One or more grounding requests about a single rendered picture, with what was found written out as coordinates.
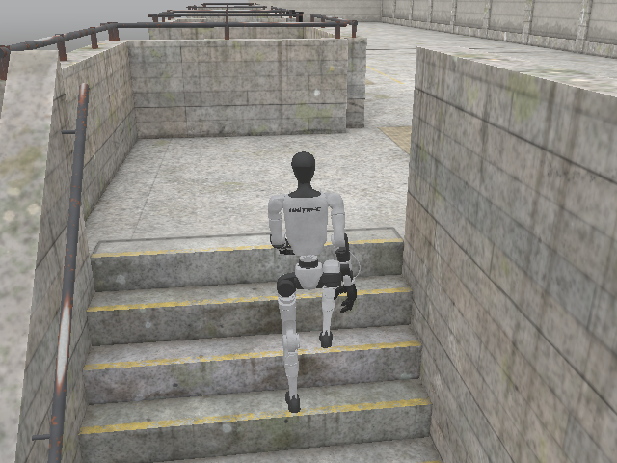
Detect robot left upper arm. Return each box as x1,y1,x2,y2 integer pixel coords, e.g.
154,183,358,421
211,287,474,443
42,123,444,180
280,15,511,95
268,194,285,245

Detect robot torso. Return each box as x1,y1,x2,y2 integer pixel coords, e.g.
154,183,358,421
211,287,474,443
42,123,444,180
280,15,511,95
283,188,328,290

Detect robot right thigh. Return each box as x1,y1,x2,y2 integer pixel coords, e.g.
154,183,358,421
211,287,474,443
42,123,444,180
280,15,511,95
322,259,341,287

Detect robot right hand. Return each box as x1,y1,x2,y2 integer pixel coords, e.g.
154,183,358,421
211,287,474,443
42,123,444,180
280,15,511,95
334,284,357,313

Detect robot left hand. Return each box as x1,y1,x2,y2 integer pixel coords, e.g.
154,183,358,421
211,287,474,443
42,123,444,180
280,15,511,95
279,239,295,255

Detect robot right upper arm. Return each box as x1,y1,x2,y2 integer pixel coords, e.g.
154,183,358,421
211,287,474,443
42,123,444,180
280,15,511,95
325,192,345,248

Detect robot right forearm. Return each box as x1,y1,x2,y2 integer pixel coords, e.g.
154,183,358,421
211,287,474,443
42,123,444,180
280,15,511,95
335,233,355,286

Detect robot left forearm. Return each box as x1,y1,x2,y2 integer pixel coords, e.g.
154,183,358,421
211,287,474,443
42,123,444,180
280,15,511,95
270,234,287,251

